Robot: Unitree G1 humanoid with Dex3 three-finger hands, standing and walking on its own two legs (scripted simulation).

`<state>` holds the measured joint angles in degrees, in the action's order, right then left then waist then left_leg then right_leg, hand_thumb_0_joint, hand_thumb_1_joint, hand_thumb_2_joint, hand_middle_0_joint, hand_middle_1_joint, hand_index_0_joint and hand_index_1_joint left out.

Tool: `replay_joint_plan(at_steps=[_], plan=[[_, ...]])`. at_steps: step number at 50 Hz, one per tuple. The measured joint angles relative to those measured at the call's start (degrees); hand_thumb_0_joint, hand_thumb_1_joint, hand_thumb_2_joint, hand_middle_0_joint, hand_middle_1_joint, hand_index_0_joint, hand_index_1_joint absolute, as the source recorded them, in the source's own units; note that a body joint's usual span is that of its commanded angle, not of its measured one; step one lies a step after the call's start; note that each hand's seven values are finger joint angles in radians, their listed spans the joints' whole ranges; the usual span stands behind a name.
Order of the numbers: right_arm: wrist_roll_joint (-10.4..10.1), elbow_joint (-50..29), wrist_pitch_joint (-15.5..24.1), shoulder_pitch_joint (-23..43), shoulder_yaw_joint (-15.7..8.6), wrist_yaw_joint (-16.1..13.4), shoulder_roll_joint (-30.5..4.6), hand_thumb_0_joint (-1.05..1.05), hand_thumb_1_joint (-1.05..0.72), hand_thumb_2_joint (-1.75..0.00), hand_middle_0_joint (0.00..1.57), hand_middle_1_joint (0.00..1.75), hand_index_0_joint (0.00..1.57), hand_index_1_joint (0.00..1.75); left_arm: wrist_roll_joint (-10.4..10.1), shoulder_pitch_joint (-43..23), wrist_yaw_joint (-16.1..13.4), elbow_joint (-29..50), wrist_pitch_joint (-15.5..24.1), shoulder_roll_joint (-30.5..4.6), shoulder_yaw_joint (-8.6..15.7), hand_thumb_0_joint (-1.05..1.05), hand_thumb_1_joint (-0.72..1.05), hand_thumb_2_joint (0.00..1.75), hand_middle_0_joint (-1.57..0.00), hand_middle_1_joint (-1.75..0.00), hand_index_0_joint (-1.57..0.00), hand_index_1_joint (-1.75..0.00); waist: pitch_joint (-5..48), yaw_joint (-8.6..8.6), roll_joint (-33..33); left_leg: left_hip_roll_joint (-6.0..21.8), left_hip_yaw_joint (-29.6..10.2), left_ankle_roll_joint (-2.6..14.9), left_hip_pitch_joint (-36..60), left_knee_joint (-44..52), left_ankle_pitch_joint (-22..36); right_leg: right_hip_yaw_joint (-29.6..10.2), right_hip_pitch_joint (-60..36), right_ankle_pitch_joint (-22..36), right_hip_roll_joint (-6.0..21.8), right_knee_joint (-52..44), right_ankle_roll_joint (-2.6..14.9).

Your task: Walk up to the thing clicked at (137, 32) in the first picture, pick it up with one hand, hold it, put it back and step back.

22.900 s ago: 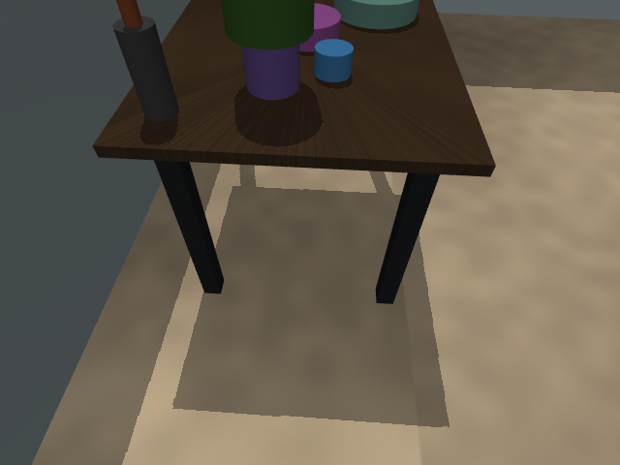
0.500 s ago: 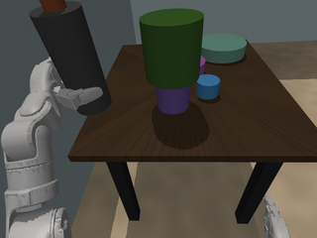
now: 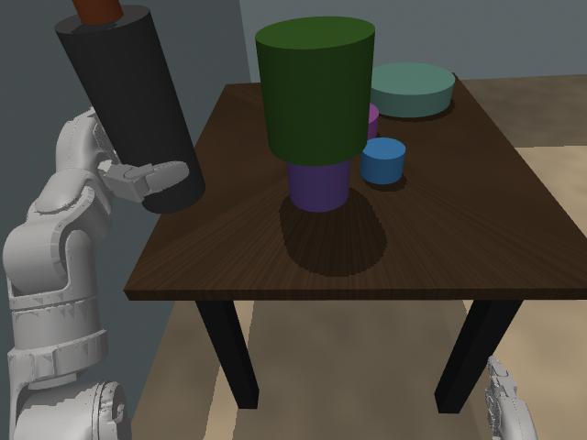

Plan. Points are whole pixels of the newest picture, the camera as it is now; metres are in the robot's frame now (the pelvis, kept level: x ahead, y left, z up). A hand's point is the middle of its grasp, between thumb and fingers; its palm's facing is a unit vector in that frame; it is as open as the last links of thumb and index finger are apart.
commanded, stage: hold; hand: left
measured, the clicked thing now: (132, 90) +0.34 +0.16 +0.35
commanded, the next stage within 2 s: crouch in 0.70 s
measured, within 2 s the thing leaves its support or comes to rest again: neither
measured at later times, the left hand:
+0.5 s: hand (144, 146) +0.35 +0.17 +0.28, palm faces +0.16 -0.99 +0.03, open 11.2 cm
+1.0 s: hand (147, 149) +0.36 +0.17 +0.28, palm faces +0.15 -0.99 +0.04, open 11.2 cm
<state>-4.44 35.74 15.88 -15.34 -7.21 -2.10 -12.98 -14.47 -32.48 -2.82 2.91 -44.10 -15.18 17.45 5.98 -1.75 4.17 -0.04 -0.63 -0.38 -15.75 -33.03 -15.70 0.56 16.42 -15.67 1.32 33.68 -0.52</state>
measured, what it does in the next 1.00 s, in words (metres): stands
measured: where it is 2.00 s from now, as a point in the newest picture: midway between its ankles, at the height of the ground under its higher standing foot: outside the picture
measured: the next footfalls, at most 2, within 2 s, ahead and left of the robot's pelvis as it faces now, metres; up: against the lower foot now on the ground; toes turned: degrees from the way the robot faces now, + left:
none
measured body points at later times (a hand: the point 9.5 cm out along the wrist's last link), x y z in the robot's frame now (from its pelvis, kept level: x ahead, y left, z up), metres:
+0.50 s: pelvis +0.00 +0.00 +0.00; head -0.05 -0.03 +0.45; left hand +0.34 +0.22 +0.28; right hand +0.18 -0.26 -0.06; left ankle +0.02 +0.13 -0.73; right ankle +0.03 -0.12 -0.73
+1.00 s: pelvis +0.00 +0.00 +0.00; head -0.05 -0.03 +0.45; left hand +0.35 +0.22 +0.28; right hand +0.17 -0.26 -0.06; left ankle +0.02 +0.13 -0.73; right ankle +0.03 -0.12 -0.73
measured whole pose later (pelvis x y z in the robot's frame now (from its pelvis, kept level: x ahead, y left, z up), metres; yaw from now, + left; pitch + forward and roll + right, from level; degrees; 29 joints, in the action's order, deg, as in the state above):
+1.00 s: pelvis +0.00 +0.00 +0.00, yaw +0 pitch -2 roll +0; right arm -3.9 36.9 15.9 -14.6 -6.8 -2.4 -13.1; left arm -13.9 -34.1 -2.3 -0.7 -42.2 -15.7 16.8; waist 5.5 -1.6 3.9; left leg -0.1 -0.7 -0.2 -15.8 -32.9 -15.6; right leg 0.6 16.3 -15.4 1.4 33.2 -0.7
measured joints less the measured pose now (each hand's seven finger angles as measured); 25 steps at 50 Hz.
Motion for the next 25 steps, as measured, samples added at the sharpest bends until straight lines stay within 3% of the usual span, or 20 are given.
replay_joint_plan(at_steps=[11, 25], plan=[[0.36, 1.02, -0.09, 0.23, -0.15, -0.95, -0.57, -0.01, 0.53, -0.06, 0.05, 0.05, 0.05, 0.05, 0.64, 0.04, 0.10, 0.84, 1.79, -0.69, 0.15, -0.01, -0.61, 0.93, -0.71, -1.15, -0.74, -1.15, -0.56, 0.21, -0.14, 0.12, -0.13, -0.02, -0.07, -0.43, -0.31, 0.14, -0.12, -0.15, -0.12, 0.08, 0.02], [0.20, -0.53, -0.12, -0.22, 0.20, -0.18, -0.10, -0.01, 0.53, -0.05, 0.05, 0.05, 0.05, 0.05, 0.53, -0.60, 0.63, -0.62, 0.64, -0.34, -0.22, -0.01, -0.61, 0.93, -0.71, -1.15, -0.74, -1.15, -0.04, -0.08, 0.04, -0.03, 0.07, 0.15, 0.28, -0.01, -0.26, -0.06, -0.41, -0.07, 0.03, -0.29, -0.14]])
